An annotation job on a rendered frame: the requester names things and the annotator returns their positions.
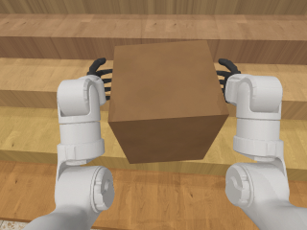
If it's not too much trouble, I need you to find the robot right upper arm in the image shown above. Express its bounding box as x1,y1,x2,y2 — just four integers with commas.
224,162,307,230

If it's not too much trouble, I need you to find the right robot forearm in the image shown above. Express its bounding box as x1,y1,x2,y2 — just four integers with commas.
224,74,290,197

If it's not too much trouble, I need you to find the robot left upper arm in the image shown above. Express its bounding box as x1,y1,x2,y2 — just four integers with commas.
22,166,115,230

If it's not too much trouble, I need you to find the left robot hand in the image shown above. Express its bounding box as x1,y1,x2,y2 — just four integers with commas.
86,57,113,101

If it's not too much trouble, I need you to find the carton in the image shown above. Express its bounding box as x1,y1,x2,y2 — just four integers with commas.
107,39,229,164

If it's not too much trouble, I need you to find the right robot hand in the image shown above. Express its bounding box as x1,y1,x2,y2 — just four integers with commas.
216,58,241,104

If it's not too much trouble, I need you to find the left robot forearm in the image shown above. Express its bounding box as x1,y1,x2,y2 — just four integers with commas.
55,75,106,205

